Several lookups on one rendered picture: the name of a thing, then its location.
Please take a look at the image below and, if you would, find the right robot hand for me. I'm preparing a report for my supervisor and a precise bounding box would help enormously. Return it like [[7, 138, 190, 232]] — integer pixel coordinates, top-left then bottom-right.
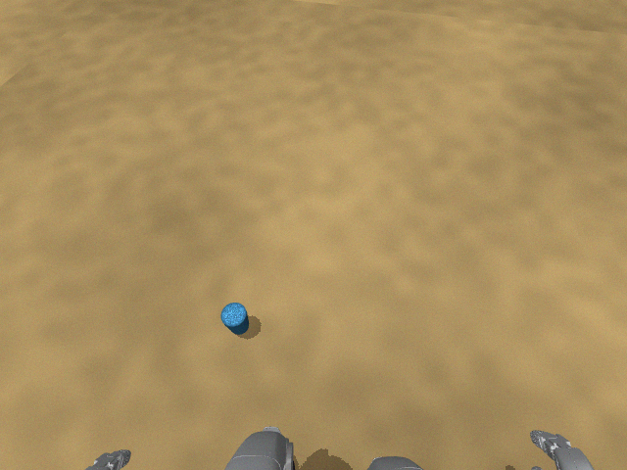
[[530, 430, 595, 470]]

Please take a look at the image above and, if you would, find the left robot hand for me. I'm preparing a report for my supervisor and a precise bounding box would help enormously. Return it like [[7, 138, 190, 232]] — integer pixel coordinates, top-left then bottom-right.
[[85, 449, 131, 470]]

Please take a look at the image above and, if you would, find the cup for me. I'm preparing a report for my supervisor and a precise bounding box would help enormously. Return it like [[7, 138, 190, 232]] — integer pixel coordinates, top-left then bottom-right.
[[220, 303, 249, 335]]

